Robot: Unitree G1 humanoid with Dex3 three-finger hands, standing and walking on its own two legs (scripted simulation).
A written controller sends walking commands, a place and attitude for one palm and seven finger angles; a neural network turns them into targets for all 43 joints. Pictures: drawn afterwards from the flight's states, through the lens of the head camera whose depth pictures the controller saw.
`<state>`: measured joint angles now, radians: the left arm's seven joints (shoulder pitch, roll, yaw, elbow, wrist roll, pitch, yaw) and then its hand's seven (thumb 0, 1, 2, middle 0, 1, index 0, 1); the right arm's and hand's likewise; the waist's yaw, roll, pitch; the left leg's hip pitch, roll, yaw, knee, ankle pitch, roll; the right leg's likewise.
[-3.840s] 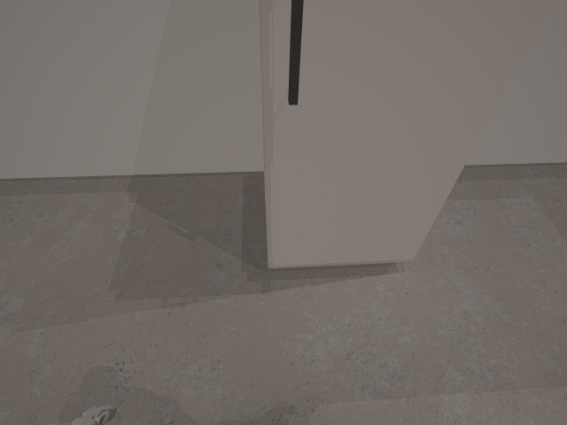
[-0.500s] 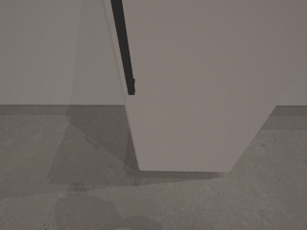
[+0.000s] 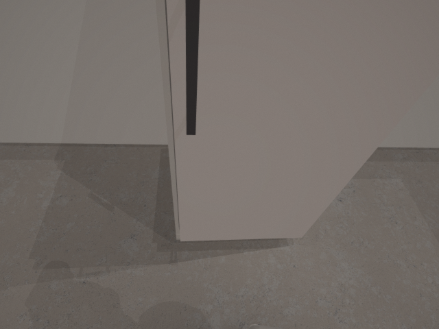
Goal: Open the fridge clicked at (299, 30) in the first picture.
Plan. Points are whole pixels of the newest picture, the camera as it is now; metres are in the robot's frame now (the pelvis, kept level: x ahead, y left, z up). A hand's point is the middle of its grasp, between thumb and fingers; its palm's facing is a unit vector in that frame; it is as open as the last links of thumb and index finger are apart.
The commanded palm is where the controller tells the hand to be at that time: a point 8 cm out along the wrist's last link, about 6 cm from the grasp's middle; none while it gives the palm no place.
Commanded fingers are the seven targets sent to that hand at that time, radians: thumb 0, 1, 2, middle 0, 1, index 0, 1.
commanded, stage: come to a stop and stand still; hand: left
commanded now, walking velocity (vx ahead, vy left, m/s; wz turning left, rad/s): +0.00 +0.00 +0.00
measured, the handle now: (191, 68) +0.51 +0.08 +0.20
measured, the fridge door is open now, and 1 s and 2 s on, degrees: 0 0 0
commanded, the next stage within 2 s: look again from close up in 0.52 s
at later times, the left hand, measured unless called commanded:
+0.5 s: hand out of the picture +0.07 +0.14 -0.18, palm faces +0.08 -0.98 -0.20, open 7.2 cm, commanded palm none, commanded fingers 0.00 0.90 0.90 -0.20 -0.30 -0.20 -0.30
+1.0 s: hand out of the picture -0.02 +0.16 -0.18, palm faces +0.04 -0.98 -0.20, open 7.4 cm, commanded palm none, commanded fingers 0.00 0.90 0.90 -0.20 -0.30 -0.20 -0.30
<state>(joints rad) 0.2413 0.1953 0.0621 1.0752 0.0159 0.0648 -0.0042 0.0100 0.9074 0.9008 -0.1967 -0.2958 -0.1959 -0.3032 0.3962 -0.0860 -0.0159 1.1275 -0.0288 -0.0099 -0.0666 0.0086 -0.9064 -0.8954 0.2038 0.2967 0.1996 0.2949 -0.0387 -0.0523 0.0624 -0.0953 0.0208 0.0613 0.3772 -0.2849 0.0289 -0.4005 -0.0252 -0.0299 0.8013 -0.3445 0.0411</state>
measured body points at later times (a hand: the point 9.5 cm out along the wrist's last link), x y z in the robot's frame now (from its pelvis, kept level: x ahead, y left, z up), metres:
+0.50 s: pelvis +0.02 -0.04 +0.00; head +0.03 -0.04 +0.45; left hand +0.06 +0.19 -0.16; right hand +0.03 -0.26 -0.17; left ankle -0.04 +0.09 -0.75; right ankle +0.02 -0.14 -0.75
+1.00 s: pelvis -0.01 -0.01 -0.01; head -0.01 -0.02 +0.44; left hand -0.02 +0.21 -0.16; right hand +0.00 -0.23 -0.17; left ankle -0.03 +0.09 -0.75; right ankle +0.02 -0.14 -0.75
